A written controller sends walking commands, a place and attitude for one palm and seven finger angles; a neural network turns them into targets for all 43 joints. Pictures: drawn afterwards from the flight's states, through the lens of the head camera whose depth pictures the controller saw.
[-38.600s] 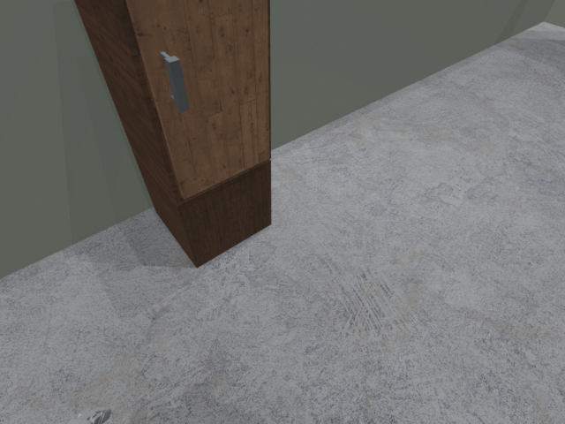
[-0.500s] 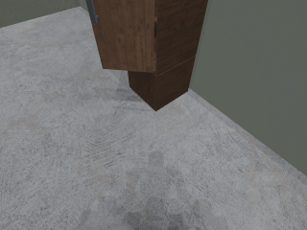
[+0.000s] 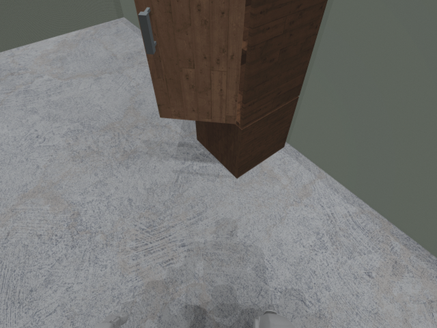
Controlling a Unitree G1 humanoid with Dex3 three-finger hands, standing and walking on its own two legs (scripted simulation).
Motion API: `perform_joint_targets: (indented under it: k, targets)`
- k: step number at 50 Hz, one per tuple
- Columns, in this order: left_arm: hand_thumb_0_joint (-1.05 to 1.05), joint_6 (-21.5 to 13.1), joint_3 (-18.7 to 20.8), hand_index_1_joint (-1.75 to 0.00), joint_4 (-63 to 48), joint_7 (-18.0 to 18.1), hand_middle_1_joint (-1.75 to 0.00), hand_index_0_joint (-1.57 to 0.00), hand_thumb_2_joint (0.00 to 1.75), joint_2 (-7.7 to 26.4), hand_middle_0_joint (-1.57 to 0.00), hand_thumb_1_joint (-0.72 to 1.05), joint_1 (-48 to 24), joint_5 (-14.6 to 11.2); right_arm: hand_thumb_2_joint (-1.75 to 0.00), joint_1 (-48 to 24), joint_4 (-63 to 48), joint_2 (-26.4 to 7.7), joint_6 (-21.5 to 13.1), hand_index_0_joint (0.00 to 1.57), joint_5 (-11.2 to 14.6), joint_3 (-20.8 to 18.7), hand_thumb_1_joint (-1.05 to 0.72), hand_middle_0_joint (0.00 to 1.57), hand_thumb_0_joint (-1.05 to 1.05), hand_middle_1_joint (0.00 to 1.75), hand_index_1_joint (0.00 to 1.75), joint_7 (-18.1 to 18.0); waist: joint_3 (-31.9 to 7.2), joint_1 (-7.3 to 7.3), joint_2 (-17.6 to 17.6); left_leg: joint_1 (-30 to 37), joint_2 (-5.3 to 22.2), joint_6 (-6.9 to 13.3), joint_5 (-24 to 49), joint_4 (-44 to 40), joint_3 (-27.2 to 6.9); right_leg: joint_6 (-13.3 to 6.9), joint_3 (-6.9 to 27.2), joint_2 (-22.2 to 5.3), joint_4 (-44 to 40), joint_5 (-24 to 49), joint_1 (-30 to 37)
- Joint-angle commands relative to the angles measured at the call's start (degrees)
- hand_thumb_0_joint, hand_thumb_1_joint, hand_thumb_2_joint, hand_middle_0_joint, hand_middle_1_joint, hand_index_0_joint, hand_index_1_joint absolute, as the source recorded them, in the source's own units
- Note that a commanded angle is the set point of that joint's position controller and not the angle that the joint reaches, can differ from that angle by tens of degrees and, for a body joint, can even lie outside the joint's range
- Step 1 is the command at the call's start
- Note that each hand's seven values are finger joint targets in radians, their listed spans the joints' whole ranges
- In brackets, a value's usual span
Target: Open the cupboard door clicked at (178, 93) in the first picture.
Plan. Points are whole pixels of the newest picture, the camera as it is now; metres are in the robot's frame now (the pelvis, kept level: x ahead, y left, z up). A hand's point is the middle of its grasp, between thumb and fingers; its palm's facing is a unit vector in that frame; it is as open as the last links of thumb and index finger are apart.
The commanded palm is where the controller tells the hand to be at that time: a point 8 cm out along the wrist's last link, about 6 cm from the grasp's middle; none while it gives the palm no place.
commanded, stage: take the last steps up to it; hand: left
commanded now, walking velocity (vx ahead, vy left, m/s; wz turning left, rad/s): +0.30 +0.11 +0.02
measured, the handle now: (149, 30) +0.96 +0.27 +0.06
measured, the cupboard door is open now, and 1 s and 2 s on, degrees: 45 45 45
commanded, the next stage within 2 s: come to a stop and stand still in 0.76 s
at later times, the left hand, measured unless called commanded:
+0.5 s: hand out of the picture +0.14 +0.24 -0.19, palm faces +0.14 -0.97 -0.20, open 7.3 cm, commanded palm none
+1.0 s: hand (135, 202) +0.44 +0.25 -0.16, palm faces +0.02 -0.98 -0.22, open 7.3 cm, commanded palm none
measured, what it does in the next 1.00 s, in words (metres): walks ahead: right foot, then left foot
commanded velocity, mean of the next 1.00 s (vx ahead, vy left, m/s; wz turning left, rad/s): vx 0.16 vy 0.07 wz -0.02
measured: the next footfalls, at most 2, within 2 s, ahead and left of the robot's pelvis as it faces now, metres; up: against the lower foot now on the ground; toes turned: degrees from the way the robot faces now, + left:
right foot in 0.10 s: +0.15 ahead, -0.11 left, +0.00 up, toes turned -7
left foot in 0.48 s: +0.32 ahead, +0.18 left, +0.00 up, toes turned +9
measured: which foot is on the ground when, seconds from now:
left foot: down 0.00-0.10, up 0.12-0.46, down 0.48-0.88, up 0.90-1.00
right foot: up 0.00-0.08, down 0.10-0.50, up 0.52-0.86, down 0.88-1.00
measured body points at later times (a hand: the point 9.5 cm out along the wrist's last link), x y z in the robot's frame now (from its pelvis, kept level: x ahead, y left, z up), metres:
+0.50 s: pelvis +0.20 +0.05 -0.01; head +0.22 +0.07 +0.44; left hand +0.14 +0.29 -0.17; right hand +0.31 -0.19 -0.15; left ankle +0.28 +0.17 -0.74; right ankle +0.11 -0.11 -0.74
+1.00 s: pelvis +0.36 +0.07 +0.00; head +0.40 +0.06 +0.45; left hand +0.44 +0.30 -0.15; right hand +0.34 -0.15 -0.17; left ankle +0.32 +0.18 -0.71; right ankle +0.37 -0.03 -0.74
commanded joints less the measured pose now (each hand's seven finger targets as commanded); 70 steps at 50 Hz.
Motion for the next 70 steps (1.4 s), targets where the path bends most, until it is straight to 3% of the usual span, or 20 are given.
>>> perform_joint_targets:
  k: [1, 3, 5, 6, 11, 19, 22, 23, 24, 26, 31, 41, 45, 50, 55, 59, 63, 66, 68, 70]
  targets:
    - [0.00, -1.67, 0.48, -0.30, -4.80, -0.28, -0.30, -0.20, 0.90, 2.94, -0.20, 0.90, -2.17, -0.15, -0.90, 4.50, 0.05, -9.30, -0.80, 0.20, 0.03, -1.77, -0.90, 0.20, 0.00, 0.30, 0.30, -0.77, 3.42, 1.02, 3.32, -5.17, 16.39, 5.74, 29.29, -0.63, -7.93, -1.75, -1.62, 2.61, -6.83, -0.31, 7.10]
    - [0.00, -2.67, 1.64, -0.30, -1.32, 0.06, -0.30, -0.20, 0.90, 5.44, -0.20, 0.90, 10.84, -0.04, -0.90, 3.25, 0.09, -9.35, -1.00, 0.20, 0.84, -1.92, -0.90, 0.20, 0.00, 0.30, 0.30, -0.78, -2.71, 6.96, 0.03, -11.47, 12.08, 2.37, 34.16, 15.45, -4.85, -3.70, -0.04, 2.77, -14.05, 4.15, 27.41]
    - [0.00, -3.12, 3.82, -0.30, 2.30, 1.19, -0.30, -0.20, 0.90, 14.63, -0.20, 0.90, 24.02, -0.42, -0.90, 4.89, -2.88, -7.63, -1.26, 0.20, 1.65, -2.37, -0.90, 0.20, 0.00, 0.30, 0.30, -0.44, -12.78, 8.71, -14.82, -34.13, 0.69, -2.97, -14.77, 49.68, -0.85, -15.62, 35.77, -24.59, -26.44, 10.20, 48.47]
    - [0.00, -3.00, 3.88, -0.30, 1.25, 1.73, -0.30, -0.20, 0.90, 12.93, -0.20, 0.90, 20.22, -0.89, -0.90, 0.03, -3.18, -8.50, -0.58, 0.20, 1.24, -2.68, -0.90, 0.20, 0.00, 0.30, 0.30, -0.39, -8.32, 8.45, -9.41, -37.06, 4.84, -2.95, -12.93, 56.69, -6.86, -16.17, 36.30, -24.62, -29.76, 2.27, 39.81]
    - [0.00, -4.42, 1.16, -0.30, 0.35, 1.71, -0.30, -0.20, 0.90, 3.80, -0.20, 0.90, 10.14, -0.38, -0.90, -1.08, -2.62, -3.03, 1.84, 0.20, 0.18, -2.36, -0.90, 0.20, 0.00, 0.30, 0.30, 1.13, -0.32, 1.00, -6.87, -30.39, 10.69, -5.54, 2.27, 44.63, -4.76, -8.09, 8.50, -13.06, -34.51, 4.40, 16.51]
    - [0.00, -4.78, 2.07, -0.30, 3.35, 0.87, -0.30, -0.20, 0.90, 8.29, -0.20, 0.90, 12.82, 0.05, -0.90, -11.29, -7.68, -3.81, 0.56, 0.20, 0.40, -2.44, -0.90, 0.20, 0.00, 0.30, 0.30, 2.88, -1.01, 3.13, -8.57, -25.85, 7.55, -6.26, 6.23, 19.29, 0.98, -7.27, 4.08, -11.49, -30.88, 9.78, 22.12]
    - [0.00, -3.79, 2.37, -0.30, 3.57, 0.91, -0.30, -0.20, 0.90, 8.86, -0.20, 0.90, 11.40, -0.14, -0.90, -7.17, -6.76, -6.83, -0.18, 0.20, 0.31, -2.98, -0.90, 0.20, 0.00, 0.30, 0.30, 2.50, -0.58, -0.46, -5.42, -11.47, 5.29, -5.49, 7.95, 10.77, 3.53, -5.20, 1.82, -9.64, -24.21, 5.07, 15.20]
    - [0.00, -3.46, 2.00, -0.30, 3.17, 0.68, -0.30, -0.20, 0.90, 7.76, -0.20, 0.90, 11.62, -0.16, -0.90, -1.63, -5.00, -9.90, -0.49, 0.20, 0.13, -3.65, -0.90, 0.20, 0.00, 0.30, 0.30, 1.95, -3.28, -2.92, 0.38, -2.00, 6.81, -4.50, 5.24, 8.88, 1.71, -4.00, -0.04, -6.97, -14.31, 5.39, 10.94]
    - [0.00, -3.25, 1.56, -0.30, 2.04, 0.41, -0.30, -0.20, 0.90, 4.57, -0.20, 0.90, 12.95, -0.53, -0.90, 5.17, -3.79, -15.99, -0.80, 0.20, -0.72, -5.16, -0.90, 0.20, 0.00, 0.30, 0.30, 1.14, -7.24, -5.33, 12.76, 6.44, 19.05, 0.22, 3.65, 5.68, -14.30, -1.43, -5.15, 0.15, 1.61, -7.04, 1.51]
    - [0.00, -3.40, 0.61, -0.30, -1.04, 0.87, -0.30, -0.20, 0.90, 3.37, -0.20, 0.90, 7.31, -0.41, -0.90, 6.97, -3.48, -17.81, -0.22, 0.20, -0.48, -5.11, -0.90, 0.20, 0.00, 0.30, 0.30, -0.14, -7.47, -5.95, 14.50, 3.10, 28.17, 7.03, 1.81, -2.46, -26.05, -2.48, 1.92, 1.72, 25.86, -19.32, -8.41]
    - [0.00, -1.92, 0.57, -0.30, 1.79, -0.12, -0.30, -0.20, 0.90, 1.61, -0.20, 0.90, 11.46, -0.09, -0.90, -5.31, -6.58, -10.31, -1.63, 0.20, 0.04, -2.61, -0.90, 0.20, 0.00, 0.30, 0.30, -0.69, -2.72, 1.46, 7.04, -10.77, 21.76, 4.63, 9.59, -5.88, -10.13, -1.35, 3.47, -2.30, 21.01, -5.79, -2.84]
    - [0.00, -1.89, 0.49, -0.30, 0.80, 0.14, -0.30, -0.20, 0.90, 1.95, -0.20, 0.90, 10.83, 0.09, -0.90, -5.82, -3.99, -10.16, -0.24, 0.20, 0.19, -2.39, -0.90, 0.20, 0.00, 0.30, 0.30, -0.35, -1.46, 3.95, 3.70, -15.26, 17.12, 2.72, 7.71, 1.69, -2.98, -1.19, -1.35, 2.46, -12.38, 1.84, 18.29]
    - [0.00, -3.15, 1.53, -0.30, 3.49, 1.91, -0.30, -0.20, 0.90, 9.84, -0.20, 0.90, 19.07, -0.64, -0.90, -6.35, -5.25, -7.57, 0.90, 0.20, 0.96, -1.74, -0.90, 0.20, 0.00, 0.30, 0.30, -0.21, -2.54, 6.13, -14.26, -29.51, 5.98, -5.18, -18.04, 32.92, -0.41, -14.56, 27.03, -19.64, -30.20, 17.62, 28.92]
    - [0.00, -2.37, 0.42, -0.30, 1.58, 3.14, -0.30, -0.20, 0.90, 7.60, -0.20, 0.90, 6.63, -0.67, -0.90, -2.97, -1.27, -3.58, 2.75, 0.20, 2.08, -0.85, -0.90, 0.20, 0.00, 0.30, 0.30, -0.95, -7.86, 0.64, -7.04, -19.28, 6.11, -6.90, -5.11, 20.58, -1.95, -10.81, 6.56, -10.41, -20.16, 49.69, 26.79]
    - [0.00, 0.23, 0.35, -0.30, 0.92, 3.36, -0.30, -0.20, 0.90, 5.15, -0.20, 0.90, 7.99, -1.35, -0.90, -3.52, -2.53, -9.24, 3.21, 0.20, 0.89, -2.56, -0.90, 0.20, 0.00, 0.30, 0.30, -1.39, -6.32, 1.73, 5.85, -10.41, 16.51, -1.31, 39.74, 8.15, -9.19, -1.65, 1.15, -1.20, -11.69, 14.51, 16.36]
    - [0.00, 1.95, 0.57, -0.30, -0.56, 2.97, -0.30, -0.20, 0.90, 4.38, -0.20, 0.90, 6.30, -1.33, -0.90, -5.04, -4.14, -11.87, 3.38, 0.20, 0.39, -3.40, -0.90, 0.20, 0.00, 0.30, 0.30, -2.47, -3.37, 0.51, 12.44, -10.83, 22.65, 5.89, 50.44, 4.69, -14.91, -0.79, 2.80, 3.85, 1.91, -15.68, 11.01]
    - [0.00, 1.68, 0.88, -0.30, -1.14, 2.71, -0.30, -0.20, 0.90, 3.85, -0.20, 0.90, 7.20, -1.29, -0.90, -7.38, -5.82, -13.40, 3.53, 0.20, 0.03, -4.20, -0.90, 0.20, 0.00, 0.30, 0.30, -2.65, -7.49, 0.65, 9.97, -4.93, 21.91, 6.49, 52.81, 8.41, -13.24, -1.35, 3.95, 4.73, -1.53, -14.24, 10.13]
    - [0.00, 0.76, 1.12, -0.30, -0.71, 2.55, -0.30, -0.20, 0.90, 5.52, -0.20, 0.90, 11.40, -0.71, -0.90, -9.24, -6.95, -13.40, 3.83, 0.20, 0.88, -4.61, -0.90, 0.20, 0.00, 0.30, 0.30, -2.38, -9.92, 2.00, 4.65, -7.89, 16.65, 0.91, 38.55, 14.35, -8.69, -1.68, 4.99, 3.19, -19.05, 11.46, 19.97]
    - [0.00, 0.15, 1.37, -0.30, -1.01, 2.68, -0.30, -0.20, 0.90, 10.70, -0.20, 0.90, 9.56, -0.19, -0.90, -8.89, -7.97, -8.94, 4.46, 0.20, 1.65, -4.01, -0.90, 0.20, 0.00, 0.30, 0.30, -1.36, -6.69, 0.71, -9.29, -18.69, 5.35, -5.59, -1.88, 23.42, -0.90, -9.18, 17.62, -12.30, -23.00, 33.73, 21.64]
    - [0.00, -0.25, 0.92, -0.30, -0.40, 3.10, -0.30, -0.20, 0.90, 9.38, -0.20, 0.90, 9.18, -0.10, -0.90, -12.53, -8.49, -6.93, 5.44, 0.20, 1.45, -3.47, -0.90, 0.20, 0.00, 0.30, 0.30, -1.50, -5.53, 1.74, -9.69, -21.79, 4.51, -5.49, -15.40, 34.34, -5.94, -13.73, 18.41, -13.30, -23.14, 43.26, 20.98]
